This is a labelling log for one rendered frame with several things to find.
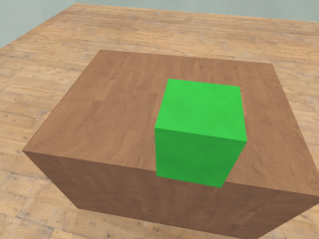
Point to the carton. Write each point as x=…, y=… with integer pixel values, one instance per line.
x=200, y=132

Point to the pedestal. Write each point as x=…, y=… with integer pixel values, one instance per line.
x=98, y=146

